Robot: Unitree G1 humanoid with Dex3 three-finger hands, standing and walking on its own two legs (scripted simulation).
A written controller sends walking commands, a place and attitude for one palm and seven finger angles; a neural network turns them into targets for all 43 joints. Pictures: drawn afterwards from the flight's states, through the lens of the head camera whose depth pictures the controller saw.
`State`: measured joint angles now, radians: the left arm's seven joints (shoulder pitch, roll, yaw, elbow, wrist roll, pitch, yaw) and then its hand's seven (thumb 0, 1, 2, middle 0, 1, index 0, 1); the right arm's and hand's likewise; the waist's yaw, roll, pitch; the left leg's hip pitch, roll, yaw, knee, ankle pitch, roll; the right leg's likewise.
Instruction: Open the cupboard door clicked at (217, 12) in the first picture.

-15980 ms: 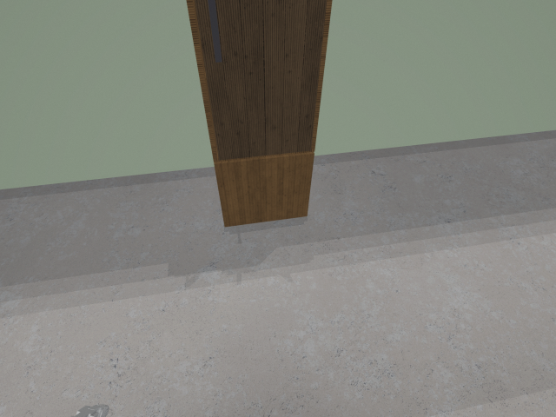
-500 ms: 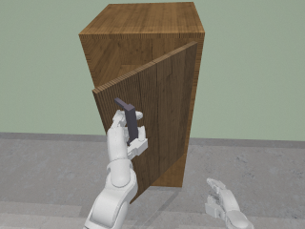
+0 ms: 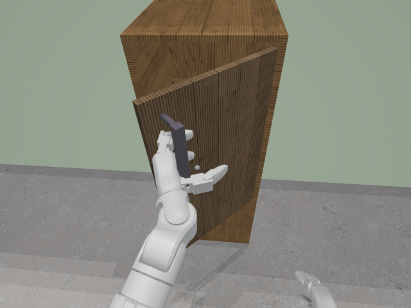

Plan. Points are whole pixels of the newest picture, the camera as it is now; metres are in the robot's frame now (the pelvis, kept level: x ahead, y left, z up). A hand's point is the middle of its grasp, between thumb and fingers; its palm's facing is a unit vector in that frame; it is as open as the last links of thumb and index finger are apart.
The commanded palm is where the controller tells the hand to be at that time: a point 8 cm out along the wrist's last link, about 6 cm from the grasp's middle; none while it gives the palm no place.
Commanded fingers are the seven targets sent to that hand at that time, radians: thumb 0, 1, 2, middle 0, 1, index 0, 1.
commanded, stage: open thumb and fingers to let go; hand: left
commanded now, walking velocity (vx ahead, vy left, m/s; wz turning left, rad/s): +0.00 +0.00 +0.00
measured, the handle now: (176, 152) +0.38 +0.09 +0.13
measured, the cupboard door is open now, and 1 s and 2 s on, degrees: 44 50 47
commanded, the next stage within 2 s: slide the hand sideways off the handle in 0.40 s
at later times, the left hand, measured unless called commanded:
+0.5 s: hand (194, 164) +0.34 +0.05 +0.14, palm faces +0.33 -0.94 -0.04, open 15.1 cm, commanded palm +0.29 +0.07 +0.13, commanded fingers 0.00 -0.50 0.30 -0.15 -0.30 -0.15 -0.30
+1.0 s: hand (198, 190) +0.28 +0.04 +0.14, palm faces -0.09 -1.00 -0.03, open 16.4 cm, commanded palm +0.25 +0.11 +0.13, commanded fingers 0.00 -0.50 0.30 -0.15 -0.30 -0.15 -0.30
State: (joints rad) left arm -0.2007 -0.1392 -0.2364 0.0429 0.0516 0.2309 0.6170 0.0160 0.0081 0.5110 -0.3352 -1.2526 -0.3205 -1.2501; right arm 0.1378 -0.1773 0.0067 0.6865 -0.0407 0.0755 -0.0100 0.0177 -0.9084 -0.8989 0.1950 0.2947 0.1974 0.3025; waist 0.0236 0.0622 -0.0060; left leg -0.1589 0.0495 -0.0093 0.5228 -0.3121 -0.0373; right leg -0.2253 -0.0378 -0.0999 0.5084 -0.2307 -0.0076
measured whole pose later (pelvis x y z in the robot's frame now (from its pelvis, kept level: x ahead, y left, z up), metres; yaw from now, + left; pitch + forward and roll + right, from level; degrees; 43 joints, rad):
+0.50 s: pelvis -0.01 +0.01 +0.00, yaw +0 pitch -3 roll +0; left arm -0.30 -0.16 -0.26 0.13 0.05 0.24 0.66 -0.01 -0.50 0.30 -0.33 -0.59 -0.29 -0.65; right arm 0.09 -0.15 0.02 0.70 -0.05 0.09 0.01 0.02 -0.91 -0.90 0.20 0.29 0.20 0.30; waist 0.05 0.04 0.00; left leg -0.18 0.03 0.00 0.54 -0.31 -0.02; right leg -0.25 -0.06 -0.09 0.52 -0.22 0.01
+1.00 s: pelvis -0.01 +0.00 +0.00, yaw -2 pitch -4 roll +0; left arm -0.07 0.01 -0.19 -0.06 -0.05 0.15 0.12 -0.01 -0.50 0.30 -0.16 -0.31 -0.14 -0.31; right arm 0.16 -0.18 0.06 0.57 0.00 0.05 -0.02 0.02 -0.91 -0.90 0.20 0.29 0.20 0.30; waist 0.03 0.04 0.00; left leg -0.14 0.05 0.02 0.52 -0.30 -0.03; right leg -0.23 -0.03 -0.07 0.52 -0.22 -0.01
